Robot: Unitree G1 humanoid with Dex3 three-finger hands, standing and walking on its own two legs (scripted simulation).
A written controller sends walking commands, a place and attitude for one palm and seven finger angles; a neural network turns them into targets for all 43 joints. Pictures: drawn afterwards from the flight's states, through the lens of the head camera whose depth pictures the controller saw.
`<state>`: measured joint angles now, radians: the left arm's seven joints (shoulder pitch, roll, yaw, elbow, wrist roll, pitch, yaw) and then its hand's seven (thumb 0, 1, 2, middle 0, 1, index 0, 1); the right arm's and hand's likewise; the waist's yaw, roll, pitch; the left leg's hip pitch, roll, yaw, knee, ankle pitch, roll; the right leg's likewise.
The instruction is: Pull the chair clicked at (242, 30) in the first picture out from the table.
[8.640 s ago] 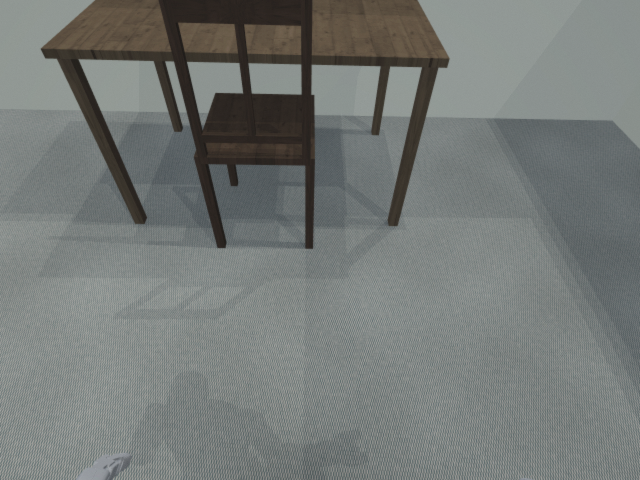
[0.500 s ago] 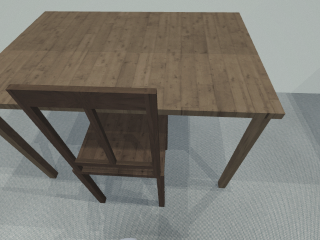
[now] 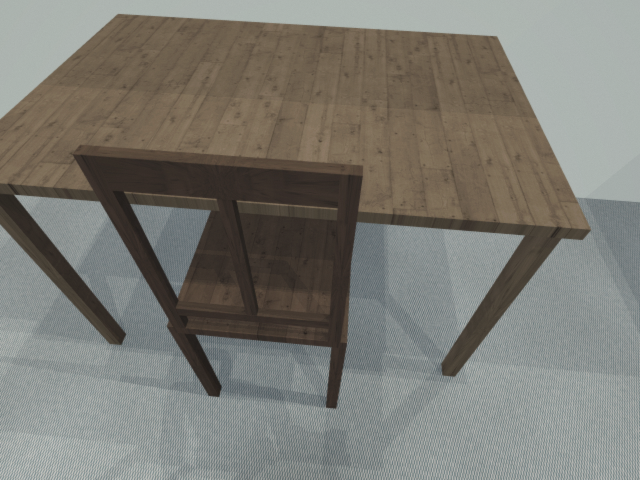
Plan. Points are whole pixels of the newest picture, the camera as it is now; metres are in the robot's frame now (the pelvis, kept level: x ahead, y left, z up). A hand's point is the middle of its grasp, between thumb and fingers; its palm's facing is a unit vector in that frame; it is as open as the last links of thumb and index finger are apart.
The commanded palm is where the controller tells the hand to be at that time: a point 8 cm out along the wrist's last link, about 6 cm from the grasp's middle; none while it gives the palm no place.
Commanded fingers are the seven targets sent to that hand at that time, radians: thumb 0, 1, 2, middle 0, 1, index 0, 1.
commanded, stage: come to a stop and stand still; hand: left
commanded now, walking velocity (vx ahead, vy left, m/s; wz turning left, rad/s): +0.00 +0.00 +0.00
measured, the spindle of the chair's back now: (241, 263) +0.45 +0.18 -0.06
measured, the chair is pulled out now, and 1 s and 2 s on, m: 0.00 0.00 0.00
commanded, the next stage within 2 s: look again from close up in 0.48 s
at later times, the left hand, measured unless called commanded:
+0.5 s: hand out of the picture -0.05 +0.12 -0.17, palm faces +0.04 -0.99 -0.14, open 7.3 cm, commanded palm none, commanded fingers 0.00 0.90 0.90 -0.20 -0.30 -0.20 -0.30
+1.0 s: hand out of the picture +0.05 +0.17 -0.18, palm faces +0.00 -0.98 -0.21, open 7.3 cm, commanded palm none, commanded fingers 0.00 0.90 0.90 -0.20 -0.30 -0.20 -0.30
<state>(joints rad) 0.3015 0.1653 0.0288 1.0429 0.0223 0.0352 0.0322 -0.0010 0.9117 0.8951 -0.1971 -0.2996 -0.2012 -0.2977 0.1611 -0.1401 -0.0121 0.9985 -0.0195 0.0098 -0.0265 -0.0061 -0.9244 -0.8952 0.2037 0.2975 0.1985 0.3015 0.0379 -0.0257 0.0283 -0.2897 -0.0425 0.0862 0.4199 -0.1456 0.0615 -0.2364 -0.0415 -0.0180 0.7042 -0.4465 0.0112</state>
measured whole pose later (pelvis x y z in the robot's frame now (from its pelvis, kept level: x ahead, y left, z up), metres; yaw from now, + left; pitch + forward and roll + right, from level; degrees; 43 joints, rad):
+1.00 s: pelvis +0.02 +0.00 -0.01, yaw -1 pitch +0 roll +0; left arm 0.29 0.17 -0.01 1.03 0.01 -0.02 0.05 0.00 0.92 0.89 -0.20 -0.30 -0.20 -0.30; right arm 0.27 -0.16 0.01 1.08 -0.01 -0.02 -0.02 0.02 -0.94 -0.90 0.20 0.30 0.20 0.30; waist 0.00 -0.02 0.01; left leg -0.31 -0.01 0.07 0.57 -0.27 0.04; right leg -0.10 -0.01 -0.01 0.52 -0.43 -0.01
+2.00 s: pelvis -0.04 -0.04 -0.10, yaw +0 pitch +12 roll -2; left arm 0.50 0.22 0.18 0.15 -0.28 -0.51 -0.25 0.01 0.49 0.72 -0.16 -0.24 -0.17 -0.23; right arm 0.21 -0.27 -0.05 0.52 0.03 -0.21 -0.06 0.01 -0.91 -0.90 0.20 0.30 0.20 0.30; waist 0.01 -0.01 -0.15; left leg -0.95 0.02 -0.04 1.17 -0.43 -0.01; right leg -0.81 0.06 -0.13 1.18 -0.58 -0.09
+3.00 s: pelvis -0.02 +0.02 -0.08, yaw +0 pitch +14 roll -5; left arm 0.35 0.28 0.17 0.00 -0.26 -0.38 -0.21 -0.02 -0.49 0.30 -0.06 -0.08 -0.07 -0.08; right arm 0.24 -0.22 0.04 0.51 0.02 -0.14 -0.05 0.01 -0.91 -0.90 0.21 0.30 0.20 0.30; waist -0.02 0.03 -0.14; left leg -0.94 0.00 0.00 1.11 -0.42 0.07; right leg -0.77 0.04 -0.09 1.05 -0.53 -0.01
